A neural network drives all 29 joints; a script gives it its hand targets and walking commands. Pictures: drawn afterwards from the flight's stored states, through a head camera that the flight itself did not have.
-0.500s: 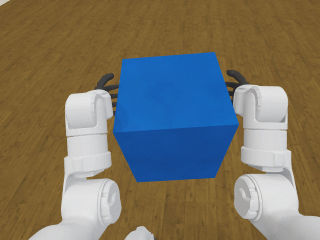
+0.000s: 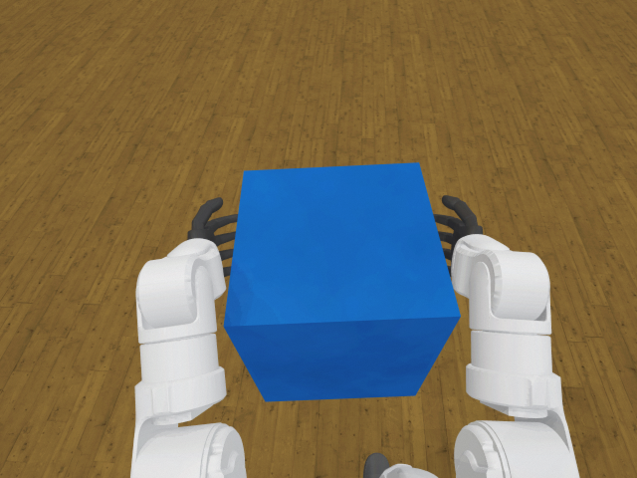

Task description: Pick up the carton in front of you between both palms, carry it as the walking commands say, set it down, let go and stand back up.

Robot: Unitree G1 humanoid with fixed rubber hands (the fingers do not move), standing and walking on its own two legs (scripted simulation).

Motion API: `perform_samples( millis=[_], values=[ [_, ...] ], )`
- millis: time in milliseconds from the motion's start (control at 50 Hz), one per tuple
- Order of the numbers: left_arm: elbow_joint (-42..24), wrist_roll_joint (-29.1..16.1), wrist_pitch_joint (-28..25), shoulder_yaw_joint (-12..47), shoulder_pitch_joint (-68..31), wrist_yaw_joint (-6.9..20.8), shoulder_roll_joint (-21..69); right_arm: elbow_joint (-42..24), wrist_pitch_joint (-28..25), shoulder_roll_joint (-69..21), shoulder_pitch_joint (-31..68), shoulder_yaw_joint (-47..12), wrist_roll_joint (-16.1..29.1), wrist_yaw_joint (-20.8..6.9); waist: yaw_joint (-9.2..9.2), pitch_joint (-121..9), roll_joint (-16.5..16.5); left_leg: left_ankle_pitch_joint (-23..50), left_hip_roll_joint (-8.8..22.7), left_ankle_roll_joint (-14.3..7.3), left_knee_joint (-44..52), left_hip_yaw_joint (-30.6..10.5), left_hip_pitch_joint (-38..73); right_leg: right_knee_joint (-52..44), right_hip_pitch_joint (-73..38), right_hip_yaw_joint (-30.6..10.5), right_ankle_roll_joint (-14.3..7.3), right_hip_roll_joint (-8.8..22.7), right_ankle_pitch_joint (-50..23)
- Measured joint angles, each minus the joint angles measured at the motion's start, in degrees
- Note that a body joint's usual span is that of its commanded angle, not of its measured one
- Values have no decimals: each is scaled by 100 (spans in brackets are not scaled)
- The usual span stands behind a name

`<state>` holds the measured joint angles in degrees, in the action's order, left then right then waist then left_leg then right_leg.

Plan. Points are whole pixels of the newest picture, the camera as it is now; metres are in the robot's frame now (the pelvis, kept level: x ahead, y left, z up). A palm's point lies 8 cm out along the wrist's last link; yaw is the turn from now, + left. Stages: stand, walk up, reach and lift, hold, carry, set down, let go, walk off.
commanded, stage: carry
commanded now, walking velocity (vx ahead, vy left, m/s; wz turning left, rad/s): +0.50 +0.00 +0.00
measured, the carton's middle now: (336, 291) +0.34 +0.00 +0.03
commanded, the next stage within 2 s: none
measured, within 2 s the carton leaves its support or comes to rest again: neither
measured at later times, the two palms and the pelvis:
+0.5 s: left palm (208, 139) +0.57 +0.18 +0.09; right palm (401, 129) +0.58 -0.11 +0.10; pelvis +0.32 +0.03 -0.01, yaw +0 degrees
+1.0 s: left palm (248, 55) +0.87 +0.15 +0.08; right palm (393, 54) +0.87 -0.15 +0.07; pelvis +0.61 +0.00 -0.01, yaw +2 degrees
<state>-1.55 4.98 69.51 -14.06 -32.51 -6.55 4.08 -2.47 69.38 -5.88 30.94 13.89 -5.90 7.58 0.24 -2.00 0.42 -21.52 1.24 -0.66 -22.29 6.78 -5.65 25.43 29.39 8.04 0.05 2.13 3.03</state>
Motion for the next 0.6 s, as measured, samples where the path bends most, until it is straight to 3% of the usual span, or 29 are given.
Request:
perform_samples(
  millis=[20, 60, 100, 140, 200, 300, 420, 460, 480, 520, 560, 600],
  values=[
    [-70, 20, -38, 24, 126, 15, 60, -121, -12, -30, -152, -18, -31, -21, -4, -73, -1, -240, 21, 55, -332, -45, 8, -264, -266, 106, -112, -32, -122],
    [-153, 123, -233, 99, 430, 37, 258, -276, -82, 17, -444, -58, -36, -93, -71, -117, -210, -480, 181, 131, -1703, -235, -443, 73, -335, 245, -399, -131, 155],
    [-279, 202, -316, 176, 806, 51, 420, -427, -97, -13, -798, -72, 17, -227, -78, -116, -177, -575, 58, 107, -3186, -414, -1129, 162, -518, 263, -436, -76, 506],
    [-593, 221, -321, 227, 1280, 53, 546, -637, -101, -122, -1168, -140, 17, -243, -64, -113, -107, -359, 31, 90, -3769, -371, -1696, -70, -832, 249, -337, -22, 608],
    [-1120, 87, -284, 421, 1836, 175, 458, -1041, -167, -301, -1657, -349, -24, -249, -68, -96, -48, -7, 140, 153, -3380, -266, -2264, -502, -1335, 209, -318, 5, 670],
    [-1768, -6, -209, 688, 2269, 210, 369, -1715, -126, -178, -2164, -796, -12, -250, -107, -259, -79, 776, 337, 225, -1906, -136, -2669, -948, -2119, 168, -206, -5, 947],
    [-1947, 55, 68, 828, 2347, 226, 358, -1977, 172, -162, -2295, -808, -12, -251, -96, -698, -29, 1566, 303, 107, -642, 260, -2349, -841, -2983, 139, 78, 43, 1751],
    [-1903, 95, 173, 785, 2284, 227, 359, -1867, 250, -172, -2200, -776, -12, -253, -94, -798, 58, 1638, 223, -55, -447, 470, -2045, -270, -3074, 56, 200, 165, 2288],
    [-1836, 103, 199, 735, 2253, 229, 330, -1707, 223, -181, -2138, -792, -22, -256, -58, -835, 185, 1678, 165, -203, -695, 562, -2056, 356, -2893, -8, 213, 324, 2543],
    [-1656, 101, 259, 656, 2233, 231, 248, -1342, 207, -199, -2011, -831, -62, -257, 11, -833, 224, 1260, 162, -346, -1029, 645, -2022, 2158, -2092, -341, 188, 311, 2526],
    [-1495, 112, 313, 624, 2225, 232, 245, -1169, 238, -199, -2019, -834, -87, -257, 43, -757, 157, 1049, 177, -351, -889, 670, -1793, 3518, -1233, -461, 78, 205, 2361],
    [-1422, 156, 307, 617, 2245, 230, 335, -1195, 241, -183, -2141, -806, -70, -258, 60, -679, 124, 1071, 148, -291, -556, 674, -1491, 3892, -565, -435, 20, 231, 1947]
  ],
)
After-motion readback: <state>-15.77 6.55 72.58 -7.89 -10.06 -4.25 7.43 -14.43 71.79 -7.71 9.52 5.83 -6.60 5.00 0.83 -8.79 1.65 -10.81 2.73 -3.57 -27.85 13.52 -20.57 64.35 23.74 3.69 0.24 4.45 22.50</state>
